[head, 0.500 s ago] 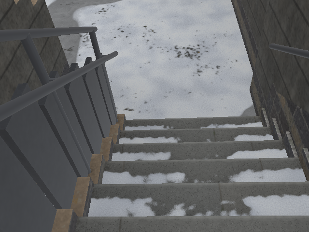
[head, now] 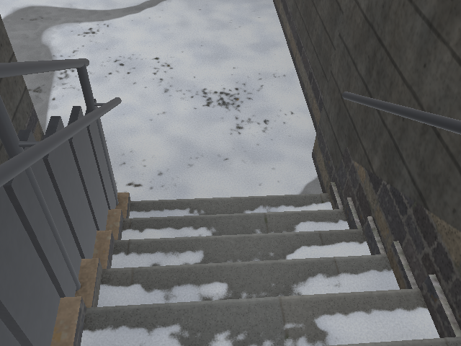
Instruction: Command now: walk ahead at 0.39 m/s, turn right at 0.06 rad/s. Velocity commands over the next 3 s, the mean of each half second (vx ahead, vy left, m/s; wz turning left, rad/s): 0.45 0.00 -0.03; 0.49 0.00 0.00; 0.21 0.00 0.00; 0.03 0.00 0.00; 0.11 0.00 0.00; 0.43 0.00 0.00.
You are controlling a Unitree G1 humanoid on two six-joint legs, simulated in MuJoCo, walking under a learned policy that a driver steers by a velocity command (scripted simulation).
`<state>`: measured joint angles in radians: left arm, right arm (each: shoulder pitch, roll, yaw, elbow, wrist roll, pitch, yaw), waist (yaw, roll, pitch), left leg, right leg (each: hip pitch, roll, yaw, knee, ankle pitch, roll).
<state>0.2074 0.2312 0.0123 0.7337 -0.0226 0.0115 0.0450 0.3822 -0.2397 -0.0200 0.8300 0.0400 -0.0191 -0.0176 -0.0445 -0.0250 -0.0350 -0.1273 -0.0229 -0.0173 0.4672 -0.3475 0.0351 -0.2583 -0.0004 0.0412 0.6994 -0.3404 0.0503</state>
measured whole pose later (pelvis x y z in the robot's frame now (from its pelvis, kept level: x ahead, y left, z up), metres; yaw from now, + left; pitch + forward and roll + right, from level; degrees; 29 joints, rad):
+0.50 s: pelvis +0.15 +0.01 -0.12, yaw +0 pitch +2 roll -4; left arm 0.56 0.22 0.05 0.92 -0.03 -0.04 0.06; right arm 0.11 -0.23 -0.04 0.68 0.00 -0.04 0.05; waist 0.08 0.09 -0.01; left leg -0.38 0.03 0.01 0.37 0.38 0.07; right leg -0.19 0.07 0.00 1.13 -0.85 -0.02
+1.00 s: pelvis +0.39 -0.01 -0.28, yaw +3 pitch +2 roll +3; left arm 0.16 0.24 0.05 0.76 0.00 -0.05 -0.03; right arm 0.48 -0.20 -0.04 0.95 0.03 -0.03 -0.07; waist -0.05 -0.06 -0.06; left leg -0.25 -0.12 0.01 1.08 -0.87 0.07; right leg -0.54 -0.03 0.09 0.52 0.42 0.00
